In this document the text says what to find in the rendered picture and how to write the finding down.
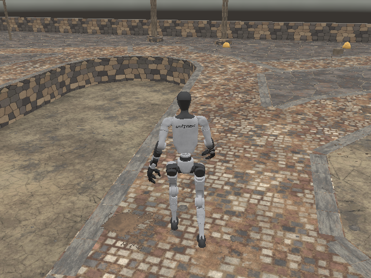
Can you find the humanoid robot torso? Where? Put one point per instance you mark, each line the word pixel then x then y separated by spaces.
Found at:
pixel 185 139

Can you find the left robot upper arm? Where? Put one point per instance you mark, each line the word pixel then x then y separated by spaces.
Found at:
pixel 164 132

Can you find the robot right forearm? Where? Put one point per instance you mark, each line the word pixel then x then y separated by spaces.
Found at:
pixel 211 148

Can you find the right robot upper arm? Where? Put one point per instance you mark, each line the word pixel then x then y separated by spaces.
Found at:
pixel 202 121

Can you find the left robot hand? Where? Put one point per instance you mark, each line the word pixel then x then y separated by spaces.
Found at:
pixel 150 175

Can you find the right robot hand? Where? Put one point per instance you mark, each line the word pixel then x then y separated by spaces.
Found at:
pixel 207 152

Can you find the robot left forearm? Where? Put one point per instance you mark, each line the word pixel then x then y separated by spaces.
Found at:
pixel 155 158

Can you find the left robot thigh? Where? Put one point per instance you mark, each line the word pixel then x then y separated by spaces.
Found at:
pixel 172 170

